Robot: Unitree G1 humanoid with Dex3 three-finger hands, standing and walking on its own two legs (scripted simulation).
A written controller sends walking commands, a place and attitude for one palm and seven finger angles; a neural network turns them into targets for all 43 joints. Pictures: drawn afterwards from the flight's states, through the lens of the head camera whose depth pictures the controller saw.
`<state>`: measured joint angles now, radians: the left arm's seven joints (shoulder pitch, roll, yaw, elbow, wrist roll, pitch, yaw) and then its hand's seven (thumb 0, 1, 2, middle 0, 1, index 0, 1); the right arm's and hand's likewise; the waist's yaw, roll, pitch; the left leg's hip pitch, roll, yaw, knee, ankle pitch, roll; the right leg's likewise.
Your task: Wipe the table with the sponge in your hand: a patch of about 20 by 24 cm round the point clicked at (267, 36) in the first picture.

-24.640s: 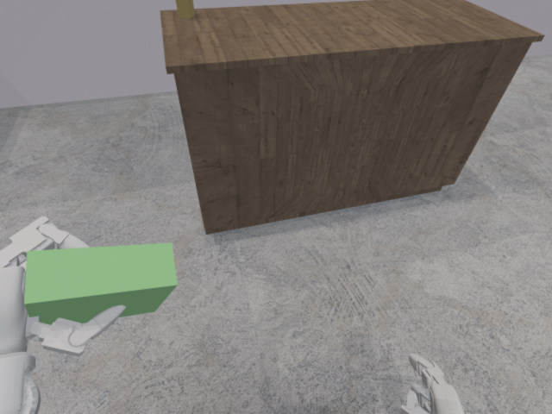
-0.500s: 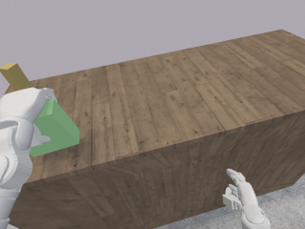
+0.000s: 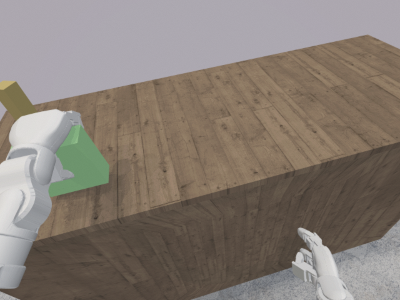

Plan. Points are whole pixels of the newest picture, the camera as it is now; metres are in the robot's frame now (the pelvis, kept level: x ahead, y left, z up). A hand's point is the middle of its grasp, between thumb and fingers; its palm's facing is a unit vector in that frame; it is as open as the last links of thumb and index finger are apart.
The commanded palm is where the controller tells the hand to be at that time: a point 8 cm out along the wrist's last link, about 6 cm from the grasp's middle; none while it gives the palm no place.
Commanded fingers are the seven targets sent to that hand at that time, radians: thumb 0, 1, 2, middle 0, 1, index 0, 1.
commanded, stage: move the sponge above the wiping area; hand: left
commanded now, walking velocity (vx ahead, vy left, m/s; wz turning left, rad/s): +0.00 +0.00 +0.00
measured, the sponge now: (70, 169) +0.30 +0.32 +0.13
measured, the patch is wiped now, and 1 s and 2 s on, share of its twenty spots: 0.00 0.00 0.00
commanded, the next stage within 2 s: lower the sponge onto the table in 1.22 s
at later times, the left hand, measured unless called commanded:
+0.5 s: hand (51, 147) +0.30 +0.32 +0.19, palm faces +0.09 -0.01 -1.00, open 9.3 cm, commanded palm +0.26 +0.32 +0.27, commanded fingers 0.00 0.10 1.30 -1.20 -1.60 -1.20 -1.60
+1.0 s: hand (50, 150) +0.29 +0.32 +0.19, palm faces +0.08 -0.01 -1.00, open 9.3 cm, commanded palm +0.25 +0.31 +0.27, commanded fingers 0.00 0.10 1.30 -1.20 -1.60 -1.20 -1.60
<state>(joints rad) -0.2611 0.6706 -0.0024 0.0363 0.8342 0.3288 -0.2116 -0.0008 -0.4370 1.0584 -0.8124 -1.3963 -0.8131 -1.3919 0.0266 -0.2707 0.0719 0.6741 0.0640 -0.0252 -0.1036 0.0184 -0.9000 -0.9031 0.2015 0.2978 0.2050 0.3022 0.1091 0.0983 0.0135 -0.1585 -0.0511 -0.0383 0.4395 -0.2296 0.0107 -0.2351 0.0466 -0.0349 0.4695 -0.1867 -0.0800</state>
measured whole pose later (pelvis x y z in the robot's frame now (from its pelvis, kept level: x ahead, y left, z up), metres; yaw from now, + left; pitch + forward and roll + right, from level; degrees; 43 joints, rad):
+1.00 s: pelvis +0.01 +0.01 +0.00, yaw +0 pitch -3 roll +1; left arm -0.21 0.68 0.00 -0.10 0.82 0.38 -0.24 0.00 -0.44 1.06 -0.81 -1.40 -0.81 -1.39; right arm 0.02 -0.28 0.07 0.66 0.07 -0.01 -0.10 0.02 -0.90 -0.90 0.20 0.30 0.20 0.30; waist 0.14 0.10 0.01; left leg -0.14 -0.06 -0.04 0.42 -0.23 0.02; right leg -0.21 0.04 -0.04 0.45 -0.19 -0.07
